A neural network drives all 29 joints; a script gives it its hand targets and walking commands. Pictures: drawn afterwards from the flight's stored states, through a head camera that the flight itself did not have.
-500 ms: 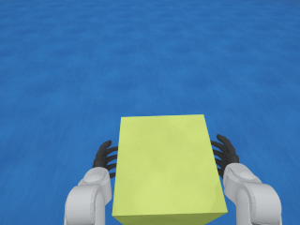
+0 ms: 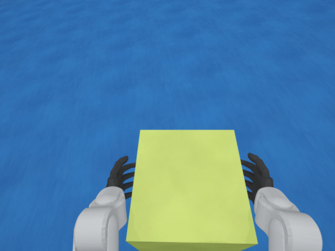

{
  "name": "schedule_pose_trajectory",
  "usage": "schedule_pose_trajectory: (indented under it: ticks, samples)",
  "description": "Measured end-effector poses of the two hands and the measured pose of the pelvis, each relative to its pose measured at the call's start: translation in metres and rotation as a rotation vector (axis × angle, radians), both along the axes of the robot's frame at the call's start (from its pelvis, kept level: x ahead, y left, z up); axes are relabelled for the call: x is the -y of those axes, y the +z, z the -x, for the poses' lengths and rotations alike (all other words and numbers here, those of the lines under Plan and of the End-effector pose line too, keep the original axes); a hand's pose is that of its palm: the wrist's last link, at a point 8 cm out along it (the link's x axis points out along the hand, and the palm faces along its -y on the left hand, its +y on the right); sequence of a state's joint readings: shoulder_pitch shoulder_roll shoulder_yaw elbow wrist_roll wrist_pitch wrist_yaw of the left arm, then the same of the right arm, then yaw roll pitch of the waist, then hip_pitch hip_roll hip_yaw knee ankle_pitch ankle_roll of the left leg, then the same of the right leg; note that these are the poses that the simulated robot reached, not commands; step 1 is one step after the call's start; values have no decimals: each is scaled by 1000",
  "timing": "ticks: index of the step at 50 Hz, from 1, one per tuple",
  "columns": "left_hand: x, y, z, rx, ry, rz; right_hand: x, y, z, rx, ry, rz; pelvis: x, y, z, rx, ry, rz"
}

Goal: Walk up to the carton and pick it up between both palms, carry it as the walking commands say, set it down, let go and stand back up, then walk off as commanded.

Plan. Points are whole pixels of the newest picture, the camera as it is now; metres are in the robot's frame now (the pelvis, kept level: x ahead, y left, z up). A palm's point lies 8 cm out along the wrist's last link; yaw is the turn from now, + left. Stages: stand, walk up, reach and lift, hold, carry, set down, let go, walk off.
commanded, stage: carry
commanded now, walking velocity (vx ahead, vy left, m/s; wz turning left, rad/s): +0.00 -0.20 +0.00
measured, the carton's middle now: (185, 197) +0.25 -0.01 +0.00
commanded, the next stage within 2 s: none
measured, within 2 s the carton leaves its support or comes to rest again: neither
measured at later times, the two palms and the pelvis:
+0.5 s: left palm (164, 219) +0.19 +0.03 +0.07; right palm (325, 210) +0.19 -0.26 +0.07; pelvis -0.04 -0.11 -0.01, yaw +0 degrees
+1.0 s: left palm (257, 243) +0.14 -0.12 +0.09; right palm out of the picture +0.17 -0.41 +0.09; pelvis -0.07 -0.29 -0.01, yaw +4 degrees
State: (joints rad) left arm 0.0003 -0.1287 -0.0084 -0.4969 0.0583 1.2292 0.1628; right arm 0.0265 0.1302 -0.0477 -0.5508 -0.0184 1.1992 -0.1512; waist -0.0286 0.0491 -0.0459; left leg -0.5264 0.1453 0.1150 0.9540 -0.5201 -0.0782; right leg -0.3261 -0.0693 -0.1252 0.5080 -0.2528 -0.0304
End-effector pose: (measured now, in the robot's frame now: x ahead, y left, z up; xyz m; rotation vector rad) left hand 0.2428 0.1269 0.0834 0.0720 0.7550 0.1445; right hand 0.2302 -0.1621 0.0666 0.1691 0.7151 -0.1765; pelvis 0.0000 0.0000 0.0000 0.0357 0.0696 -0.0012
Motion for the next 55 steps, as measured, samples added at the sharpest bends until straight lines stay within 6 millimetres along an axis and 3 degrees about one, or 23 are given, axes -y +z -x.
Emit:
schedule_pose_trajectory:
  ticks: [8,13,16,23,29,32,36,40,45,55]
  samples:
    - [18,4,21,103,100,88,18,33,-12,98,101,87,46,-1,9,-13,34,-10]
    - [25,7,33,138,124,77,25,30,-5,133,125,83,58,-11,10,-8,52,11]
    - [33,-3,38,106,114,80,33,19,6,103,120,96,65,-17,16,4,50,9]
    - [80,-20,53,-21,48,79,80,0,40,-28,54,88,96,-7,39,24,22,34]
    - [135,-8,49,68,31,89,136,16,40,62,32,89,148,-8,50,-5,-4,48]
    - [170,-3,48,105,26,55,170,11,39,98,26,56,180,-15,49,-15,-11,47]
    - [203,1,57,44,22,17,204,5,48,38,23,17,210,-4,51,-7,19,10]
    - [222,7,70,59,61,42,222,19,50,54,60,39,237,3,62,11,26,-23]
    - [237,10,87,118,111,74,237,33,51,109,112,75,266,-1,70,10,54,-10]
    - [263,-11,121,68,148,99,262,17,77,61,151,105,301,-12,90,9,74,3]
